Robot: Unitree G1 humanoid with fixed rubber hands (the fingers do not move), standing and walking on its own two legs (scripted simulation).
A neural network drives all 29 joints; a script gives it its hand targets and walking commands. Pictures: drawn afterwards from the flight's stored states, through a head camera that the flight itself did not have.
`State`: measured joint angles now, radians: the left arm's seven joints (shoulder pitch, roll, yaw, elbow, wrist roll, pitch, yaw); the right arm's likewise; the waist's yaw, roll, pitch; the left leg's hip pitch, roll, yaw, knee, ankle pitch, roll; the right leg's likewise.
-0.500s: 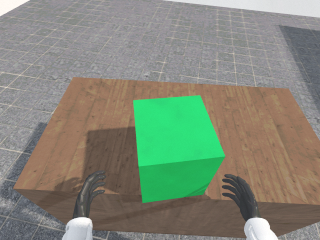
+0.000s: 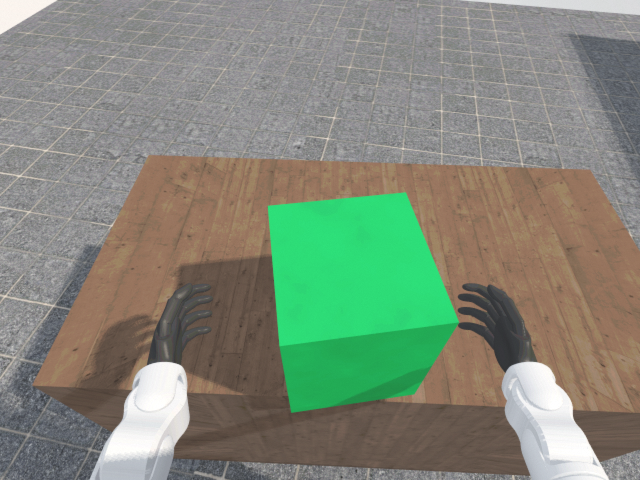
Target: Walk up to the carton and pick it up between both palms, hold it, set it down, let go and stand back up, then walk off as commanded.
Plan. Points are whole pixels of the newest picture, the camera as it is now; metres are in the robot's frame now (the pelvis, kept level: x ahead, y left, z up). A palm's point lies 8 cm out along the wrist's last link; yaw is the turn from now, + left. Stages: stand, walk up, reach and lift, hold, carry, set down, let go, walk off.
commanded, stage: reach and lift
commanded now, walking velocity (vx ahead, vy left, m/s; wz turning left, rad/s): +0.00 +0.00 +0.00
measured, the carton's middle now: (346, 306) +0.36 -0.03 -0.04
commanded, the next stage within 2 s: none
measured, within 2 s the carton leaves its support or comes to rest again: neither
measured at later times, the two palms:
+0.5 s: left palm (168, 255) +0.33 +0.18 +0.12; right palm (506, 255) +0.34 -0.22 +0.11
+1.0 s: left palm (169, 240) +0.36 +0.19 +0.11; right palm (499, 232) +0.39 -0.22 +0.10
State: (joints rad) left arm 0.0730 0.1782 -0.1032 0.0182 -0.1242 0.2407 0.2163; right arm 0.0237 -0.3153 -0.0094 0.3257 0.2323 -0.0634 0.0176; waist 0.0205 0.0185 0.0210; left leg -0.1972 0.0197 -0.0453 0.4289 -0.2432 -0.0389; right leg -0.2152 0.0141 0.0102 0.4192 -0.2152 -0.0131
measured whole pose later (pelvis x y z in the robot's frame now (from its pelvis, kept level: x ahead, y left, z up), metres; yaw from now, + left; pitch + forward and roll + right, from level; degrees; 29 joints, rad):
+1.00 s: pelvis +0.00 +0.00 +0.00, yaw +0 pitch +2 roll +0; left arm -0.46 0.18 0.09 0.18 -0.13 0.57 0.14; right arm -0.54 -0.38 -0.01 0.56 0.31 0.23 0.02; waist 0.02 0.00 0.03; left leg -0.19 0.02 -0.05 0.39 -0.23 -0.04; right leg -0.21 0.01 0.01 0.39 -0.20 -0.01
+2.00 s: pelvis +0.00 -0.01 +0.00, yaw +0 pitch +12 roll +0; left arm -0.47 -0.05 0.08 0.88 -0.03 -0.34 0.18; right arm -0.55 -0.14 0.00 1.01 0.19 -0.35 -0.07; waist 0.04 0.04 -0.07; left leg -0.41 0.03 -0.05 0.43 -0.22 -0.04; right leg -0.43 0.02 0.01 0.42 -0.19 -0.01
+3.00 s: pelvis +0.00 -0.01 +0.00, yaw +0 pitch +11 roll +0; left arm -0.46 -0.08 0.23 0.90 0.08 -0.38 0.16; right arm -0.56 -0.03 -0.15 1.01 -0.03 -0.36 -0.11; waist 0.00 0.05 -0.07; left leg -0.41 0.03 -0.05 0.43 -0.22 -0.04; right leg -0.43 0.02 0.01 0.42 -0.19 -0.01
